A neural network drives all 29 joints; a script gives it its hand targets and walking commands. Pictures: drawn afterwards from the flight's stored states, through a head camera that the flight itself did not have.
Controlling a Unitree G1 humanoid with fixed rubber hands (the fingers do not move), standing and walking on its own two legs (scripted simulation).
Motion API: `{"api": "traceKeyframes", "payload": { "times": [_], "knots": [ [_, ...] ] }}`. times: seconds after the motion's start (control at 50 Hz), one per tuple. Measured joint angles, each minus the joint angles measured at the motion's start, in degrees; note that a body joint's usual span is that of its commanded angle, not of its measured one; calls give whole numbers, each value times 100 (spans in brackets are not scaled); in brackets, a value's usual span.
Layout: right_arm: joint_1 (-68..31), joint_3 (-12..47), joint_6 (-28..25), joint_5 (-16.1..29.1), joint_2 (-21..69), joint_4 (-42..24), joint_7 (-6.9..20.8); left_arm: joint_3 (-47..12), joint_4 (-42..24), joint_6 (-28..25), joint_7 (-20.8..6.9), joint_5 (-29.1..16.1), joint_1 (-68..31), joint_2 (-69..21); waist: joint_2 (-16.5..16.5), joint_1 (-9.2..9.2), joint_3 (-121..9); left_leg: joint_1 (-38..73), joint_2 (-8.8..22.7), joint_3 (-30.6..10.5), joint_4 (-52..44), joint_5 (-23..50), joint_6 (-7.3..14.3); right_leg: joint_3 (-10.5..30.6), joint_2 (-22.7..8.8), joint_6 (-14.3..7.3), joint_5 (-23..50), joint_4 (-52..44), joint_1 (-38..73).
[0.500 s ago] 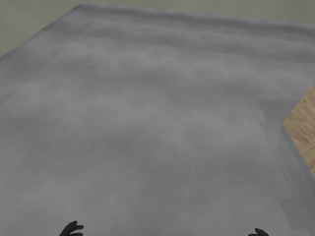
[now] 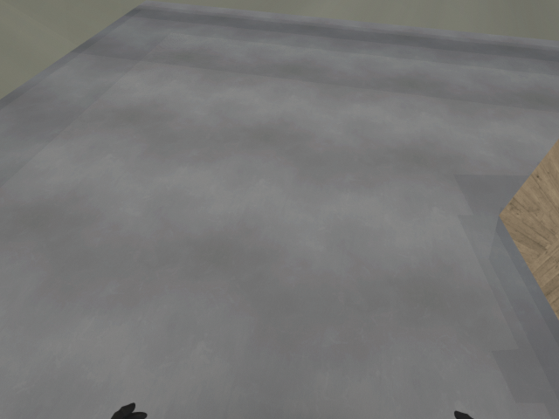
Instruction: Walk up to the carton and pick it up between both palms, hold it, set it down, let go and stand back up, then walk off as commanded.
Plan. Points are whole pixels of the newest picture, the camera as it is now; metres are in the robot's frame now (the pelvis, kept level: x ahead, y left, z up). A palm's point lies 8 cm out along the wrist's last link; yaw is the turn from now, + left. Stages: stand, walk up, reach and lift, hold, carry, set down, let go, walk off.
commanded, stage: walk up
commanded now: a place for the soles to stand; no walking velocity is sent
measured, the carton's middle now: out of the picture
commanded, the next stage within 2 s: none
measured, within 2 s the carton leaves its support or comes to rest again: neither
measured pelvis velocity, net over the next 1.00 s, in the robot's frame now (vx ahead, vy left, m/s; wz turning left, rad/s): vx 0.20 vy -0.19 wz -0.66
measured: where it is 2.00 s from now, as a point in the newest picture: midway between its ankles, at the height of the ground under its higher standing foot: (389, 364)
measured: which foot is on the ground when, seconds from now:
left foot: down 0.00-0.36, up 0.38-0.92, down 0.94-1.00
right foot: down 0.00-0.02, up 0.04-0.34, down 0.36-0.96, up 0.98-1.00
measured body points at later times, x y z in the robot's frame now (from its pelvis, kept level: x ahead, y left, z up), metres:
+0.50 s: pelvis +0.04 -0.15 +0.00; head +0.05 -0.20 +0.45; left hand +0.18 +0.14 -0.08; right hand +0.05 -0.50 -0.12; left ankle +0.04 +0.01 -0.67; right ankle +0.04 -0.25 -0.73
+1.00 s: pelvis +0.20 -0.19 +0.00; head +0.22 -0.20 +0.45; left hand +0.43 +0.01 -0.12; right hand +0.07 -0.52 -0.09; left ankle +0.28 -0.18 -0.73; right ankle +0.05 -0.24 -0.71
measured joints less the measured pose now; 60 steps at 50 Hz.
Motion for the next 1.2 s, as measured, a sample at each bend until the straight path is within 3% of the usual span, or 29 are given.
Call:
{"api": "traceKeyframes", "payload": {
  "times": [0.08, 0.16, 0.3, 0.36, 0.4, 0.46, 0.54, 0.74, 0.9, 0.94, 0.98, 1.02, 1.08, 1.2],
  "knots": [
    [-9, -68, -36, 1, -164, -236, -3, 2, 5, 286, -326, 152, 107, 141, 73, -8, 7, 157, 178, 303, -28, -84, 39, 47, 0, -11, -684, 1151, -486],
    [26, -214, -60, 1, -300, -294, -55, 14, -5, 358, -574, 175, 112, 508, 111, -1, 0, 331, 548, 471, -67, -182, 40, 49, -135, -11, -721, 1914, -839],
    [1, -389, -65, 0, -623, -405, -63, 86, -8, 414, -771, 174, 113, 792, 94, 2, -5, 473, 1010, 695, -89, -359, 37, 36, -560, -11, -408, 1406, -827],
    [-9, -426, -17, 0, -745, -422, -53, 87, -8, 407, -785, 174, 137, 795, 53, 7, -5, 444, 1089, 819, 65, -519, 28, -133, -554, -10, -351, 732, -580],
    [-81, -448, 108, -1, -848, -414, -45, 87, -3, 375, -784, 174, 204, 718, 257, 9, 123, 315, 1253, 739, 841, -927, 29, -176, -346, -17, -376, 988, -577],
    [-86, -413, 173, -1, -811, -424, -24, 89, -4, 355, -764, 175, 436, 699, 248, 14, 121, -127, 688, 581, 2027, -1417, 28, -29, -224, -80, -431, 788, -396],
    [-205, -358, 120, 0, -813, -436, 13, 89, -7, 356, -623, 175, 743, 698, 243, 12, 122, -734, 129, 561, 2371, -1118, 28, 363, 65, -185, 70, -264, -16],
    [-133, -357, 152, 0, -816, -392, 14, 86, -9, 296, -562, 175, 782, 696, 249, 3, 133, -1104, 60, 546, 2122, -316, 28, 1258, 726, -375, 204, -1122, 955],
    [-140, -351, -131, 1, -818, -579, 4, 86, -9, 274, -561, 175, 776, 694, 208, -1, 131, -932, -98, 406, 347, -431, 28, 1900, 919, -360, -164, -1027, 1085],
    [-45, -351, -203, 1, -822, -603, -41, 86, -9, 274, -558, 175, 735, 693, 179, -8, 124, -518, -115, 398, -399, -89, 28, 1972, 968, -316, -485, -657, 1065],
    [142, -355, -242, 1, -776, -596, -106, 88, -5, 274, -538, 176, 560, 690, 64, -4, 143, -282, -216, 495, -628, 884, 168, 1710, 933, -310, -969, 275, 864],
    [211, -355, -178, 0, -676, -575, -118, 86, -5, 274, -524, 175, 482, 663, 12, -3, 141, -3, -253, 571, -605, 639, 403, 1294, 904, -308, -1237, 1345, 487],
    [230, -351, -173, 0, -620, -578, -118, 87, -8, 274, -523, 175, 491, 684, 128, -1, 139, 470, -6, 637, -640, 199, 486, 576, 752, -308, -1033, 2337, -99],
    [395, -351, -283, 0, -604, -577, -136, 84, -10, 275, -572, 174, 483, 759, -46, 3, 144, 1162, 125, 672, -758, -97, 468, 577, 163, -310, 215, 2229, -696]
  ]
}}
